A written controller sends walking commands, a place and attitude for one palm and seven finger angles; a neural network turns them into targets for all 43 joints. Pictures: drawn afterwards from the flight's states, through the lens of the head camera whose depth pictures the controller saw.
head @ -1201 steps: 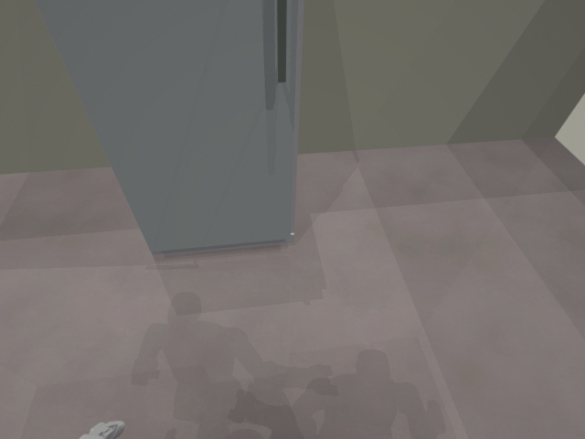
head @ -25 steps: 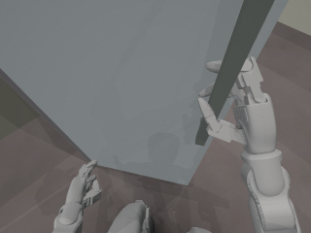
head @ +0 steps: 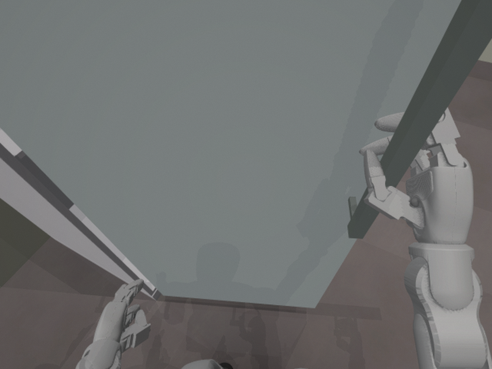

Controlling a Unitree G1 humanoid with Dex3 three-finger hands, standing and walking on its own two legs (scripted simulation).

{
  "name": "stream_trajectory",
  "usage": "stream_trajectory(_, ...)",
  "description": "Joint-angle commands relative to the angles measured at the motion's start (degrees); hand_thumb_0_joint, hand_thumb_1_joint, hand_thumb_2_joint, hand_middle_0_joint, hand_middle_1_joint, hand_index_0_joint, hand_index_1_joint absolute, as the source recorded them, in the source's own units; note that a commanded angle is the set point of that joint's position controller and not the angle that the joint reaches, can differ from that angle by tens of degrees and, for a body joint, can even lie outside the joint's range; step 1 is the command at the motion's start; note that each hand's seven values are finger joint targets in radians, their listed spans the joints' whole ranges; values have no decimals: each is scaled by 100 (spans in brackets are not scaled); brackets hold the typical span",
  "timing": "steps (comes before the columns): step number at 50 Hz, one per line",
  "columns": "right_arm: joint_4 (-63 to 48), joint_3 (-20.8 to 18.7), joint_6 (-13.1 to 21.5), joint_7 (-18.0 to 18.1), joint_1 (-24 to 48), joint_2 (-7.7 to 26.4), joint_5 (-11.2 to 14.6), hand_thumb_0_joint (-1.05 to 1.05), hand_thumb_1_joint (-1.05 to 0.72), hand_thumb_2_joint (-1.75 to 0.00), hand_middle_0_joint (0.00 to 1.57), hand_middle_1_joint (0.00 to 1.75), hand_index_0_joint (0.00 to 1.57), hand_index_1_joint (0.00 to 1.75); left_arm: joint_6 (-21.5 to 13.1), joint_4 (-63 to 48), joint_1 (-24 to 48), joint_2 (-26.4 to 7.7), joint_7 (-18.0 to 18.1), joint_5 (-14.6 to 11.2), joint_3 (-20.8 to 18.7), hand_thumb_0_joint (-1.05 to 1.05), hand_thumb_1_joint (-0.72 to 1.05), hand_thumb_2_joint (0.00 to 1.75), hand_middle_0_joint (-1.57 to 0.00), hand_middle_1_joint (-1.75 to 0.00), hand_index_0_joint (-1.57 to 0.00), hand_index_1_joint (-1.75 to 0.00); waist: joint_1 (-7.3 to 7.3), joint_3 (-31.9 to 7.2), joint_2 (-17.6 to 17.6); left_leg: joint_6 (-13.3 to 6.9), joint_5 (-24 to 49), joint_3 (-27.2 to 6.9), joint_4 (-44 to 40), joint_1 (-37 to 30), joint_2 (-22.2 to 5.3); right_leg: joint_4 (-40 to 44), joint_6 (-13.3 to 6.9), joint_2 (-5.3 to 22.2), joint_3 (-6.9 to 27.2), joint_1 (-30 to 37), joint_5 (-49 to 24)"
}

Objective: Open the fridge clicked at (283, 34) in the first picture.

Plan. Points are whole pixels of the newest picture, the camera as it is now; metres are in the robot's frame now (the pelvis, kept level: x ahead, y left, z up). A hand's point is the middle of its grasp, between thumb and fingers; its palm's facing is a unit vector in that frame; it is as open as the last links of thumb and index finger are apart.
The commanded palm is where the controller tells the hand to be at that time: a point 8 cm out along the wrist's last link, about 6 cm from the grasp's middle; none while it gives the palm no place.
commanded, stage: stop walking and hold the door back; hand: right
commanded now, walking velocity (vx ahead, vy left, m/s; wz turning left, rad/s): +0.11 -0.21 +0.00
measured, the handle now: (410, 108) +0.34 -0.14 +0.27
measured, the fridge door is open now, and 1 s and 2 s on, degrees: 67 66 65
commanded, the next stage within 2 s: loosen the grip on the handle in 1.00 s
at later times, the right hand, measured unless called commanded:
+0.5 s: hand (371, 158) +0.34 -0.12 +0.20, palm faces +0.16 +0.97 -0.19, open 5.7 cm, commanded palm +0.31 -0.19 +0.18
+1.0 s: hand (375, 178) +0.31 -0.12 +0.20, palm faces +0.06 +0.99 -0.12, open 5.9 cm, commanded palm +0.30 -0.18 +0.18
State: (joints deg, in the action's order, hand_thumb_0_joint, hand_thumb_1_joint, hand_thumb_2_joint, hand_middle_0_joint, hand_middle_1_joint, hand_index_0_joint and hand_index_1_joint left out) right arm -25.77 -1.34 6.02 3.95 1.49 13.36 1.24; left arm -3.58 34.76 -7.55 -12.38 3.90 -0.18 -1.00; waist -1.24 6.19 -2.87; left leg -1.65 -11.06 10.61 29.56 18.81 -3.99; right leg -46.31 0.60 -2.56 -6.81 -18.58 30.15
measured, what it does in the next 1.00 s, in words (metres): steps on the spot: right foot, then left foot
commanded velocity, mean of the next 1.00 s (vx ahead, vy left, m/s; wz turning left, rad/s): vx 0.08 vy -0.01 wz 0.00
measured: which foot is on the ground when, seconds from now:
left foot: down 0.00-0.06, up 0.08-0.36, down 0.38-1.00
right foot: up 0.00-0.04, down 0.06-0.38, up 0.40-0.64, down 0.66-1.00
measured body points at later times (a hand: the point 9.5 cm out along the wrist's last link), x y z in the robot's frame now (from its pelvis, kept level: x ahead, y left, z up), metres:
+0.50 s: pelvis -0.08 +0.04 +0.00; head -0.07 +0.06 +0.45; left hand +0.05 +0.27 -0.12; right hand +0.32 -0.17 +0.21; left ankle -0.07 +0.18 -0.73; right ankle -0.07 -0.07 -0.68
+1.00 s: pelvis -0.07 +0.01 +0.00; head -0.04 +0.01 +0.45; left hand +0.08 +0.22 -0.11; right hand +0.30 -0.17 +0.20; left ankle -0.07 +0.12 -0.73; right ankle -0.02 -0.11 -0.73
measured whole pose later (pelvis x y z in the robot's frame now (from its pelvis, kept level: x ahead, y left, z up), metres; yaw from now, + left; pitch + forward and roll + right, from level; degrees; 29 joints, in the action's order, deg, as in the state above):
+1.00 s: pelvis -0.07 +0.01 +0.00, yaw +1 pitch -1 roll +1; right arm 6.9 -5.6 8.4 3.4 22.5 13.3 3.9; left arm -4.1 37.9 -10.4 -9.3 3.5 -0.9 3.0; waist -0.9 4.2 1.4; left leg 0.1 -16.1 2.3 30.2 13.2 -0.1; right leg -31.2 0.1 4.5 -6.3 -18.1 12.1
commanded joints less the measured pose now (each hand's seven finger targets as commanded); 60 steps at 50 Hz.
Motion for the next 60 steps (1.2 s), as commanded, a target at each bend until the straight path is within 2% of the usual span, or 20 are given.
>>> stream_trajectory(1,-254,-408,349,318,2780,669,-27,0,-90,-90,45,140,45,140,-149,-815,236,-428,34,26,18,0,90,90,-20,-30,-20,-30,58,-2540,-24,-420,2290,-1961,-141,-1661,-1569,2405,-177,233,594,961,-1412)
stream_trajectory(4,543,104,416,288,3981,512,5,0,-90,-90,45,140,45,140,-28,-915,414,-680,-6,-75,17,0,90,90,-20,-30,-20,-30,194,-1856,2119,325,-843,-744,1200,225,-94,2689,-903,1993,2183,1699,-4320)
stream_trajectory(5,1077,17,382,283,4026,536,-30,0,-90,-90,45,140,45,140,12,-765,372,-494,-37,-46,118,0,90,90,-20,-30,-20,-30,128,-1805,2053,311,-1738,-903,2035,730,93,2729,-1114,2195,2471,1821,-4795)
stream_trajectory(9,2381,-126,276,199,5009,662,-35,0,-90,-90,45,140,45,140,135,-482,146,-688,19,-170,36,0,90,90,-20,-30,-20,-30,51,-1474,577,371,-1226,-956,2602,1151,173,2692,-1193,1887,1992,1667,-3327)
stream_trajectory(16,4069,-332,162,131,5891,838,121,0,-90,-90,45,140,45,140,130,-263,199,-713,171,-97,127,0,90,90,-20,-30,-20,-30,238,-1783,913,281,-1147,-459,111,-1098,361,2641,-795,1356,1443,428,-623)
stream_trajectory(17,4242,-481,192,135,5842,993,104,0,-90,-90,45,140,45,140,138,-253,242,-702,193,-72,116,0,90,90,-20,-30,-20,-30,304,-1892,527,146,-1087,-794,-445,-1807,179,2090,-611,1128,1195,-60,-461)
stream_trajectory(19,4829,-863,172,113,5830,1562,81,0,-90,-90,45,140,45,140,189,-302,200,-619,204,-61,44,0,90,90,-20,-30,-20,-30,331,-1293,-1643,-827,-2301,-4142,-1899,-1994,-1859,-354,-72,194,650,-1868,-56)
stream_trajectory(20,4677,-1057,212,116,6078,1657,156,0,-90,-90,45,140,45,140,140,-273,246,-775,197,-26,-48,0,90,90,-20,-30,-20,-30,388,-1219,-1149,-965,-1599,-4287,-2047,-1713,-2243,-1332,28,290,946,-1868,-183)
stream_trajectory(21,4620,-1293,336,75,6159,1882,129,0,-90,-90,45,140,45,140,65,-170,117,-766,146,54,-52,0,90,90,-20,-30,-20,-30,276,-1481,-617,-967,-1072,-3855,-1804,-1618,-2019,-1406,113,405,979,-1525,-474)
stream_trajectory(25,4960,-1686,335,75,5935,2131,75,0,-90,-90,45,140,45,140,-85,-88,-16,-710,213,-52,-30,0,90,90,-20,-30,-20,-30,265,-1815,-1371,-499,620,-1992,-1007,-1849,-1330,-651,11,408,662,-1183,-902)
stream_trajectory(30,4135,-1630,470,28,5175,1917,96,0,-90,-90,45,140,45,140,-153,-190,-69,-713,220,-20,-69,0,90,90,-20,-30,-20,-30,149,-1889,-885,-224,662,-1347,-529,-1197,-944,1833,-16,210,-114,699,-1908)
stream_trajectory(34,3109,-1058,678,-101,4859,1056,197,0,-90,-90,45,140,45,140,-202,-504,117,-898,103,-125,-181,0,90,90,-20,-30,-20,-30,110,-2098,1074,313,-254,-617,894,-397,295,2252,-612,1650,1564,1463,-3686)
stream_trajectory(37,2354,-926,810,-178,4658,862,163,0,-90,-90,45,140,45,140,-303,-535,170,-708,-3,-41,-78,0,90,90,-20,-30,-20,-30,59,-1904,1392,273,-1588,-763,940,-287,409,2562,-873,1997,1824,1262,-3964)
stream_trajectory(40,1795,-1106,835,-81,4296,1166,75,0,-90,-90,45,140,45,140,-347,-518,21,-867,-42,-46,-120,0,90,90,-20,-30,-20,-30,77,-2225,1267,167,292,-857,-239,-892,215,1625,-476,1670,1008,1424,-4956)
stream_trajectory(45,1814,-1109,592,3,4030,1259,199,0,-90,-90,45,140,45,140,-317,-581,-4,-657,44,-94,-67,0,90,90,-20,-30,-20,-30,41,-2404,-266,-78,2032,-1500,-345,-1224,-442,1404,-31,1007,532,951,-3107)
stream_trajectory(54,2962,-336,422,24,5024,746,190,0,-90,-90,45,140,45,140,-250,-292,130,-648,193,-76,65,0,90,90,-20,-30,-20,-30,75,-1979,285,257,167,-1261,-640,-295,-1,1988,-240,1181,635,1425,-2548)
stream_trajectory(55,2502,-2875,573,-82,8238,4093,-521,0,-90,-90,45,140,45,140,-430,-443,87,-846,-4,110,-425,0,90,90,-20,-30,-20,-30,467,-1232,-1123,310,1572,-1818,-1252,-435,-110,1580,-369,1082,510,770,-2576)
stream_trajectory(56,5190,-1181,128,-418,6450,1303,-326,0,-78,-84,45,140,45,140,-768,-244,-89,-593,-124,31,-111,0,90,90,-20,-30,-20,-30,-354,-3164,-872,-158,2359,-854,141,-990,453,2481,-132,325,479,1237,-3809)
stream_trajectory(59,4049,-1354,424,-778,4418,633,616,0,-42,-67,45,140,45,140,-626,-359,-95,-793,-155,-194,-174,0,90,90,-20,-30,-20,-30,317,-3561,1668,-36,1065,-749,-22,-284,366,1879,169,497,524,2638,-4097)
stream_trajectory(60,3860,-1565,527,-783,4629,914,837,0,-30,-61,45,140,45,140,-610,-379,-41,-811,-160,-123,-98,0,90,90,-20,-30,-20,-30,318,-3235,1519,-35,640,-733,-213,-275,387,1980,181,471,567,2414,-3245)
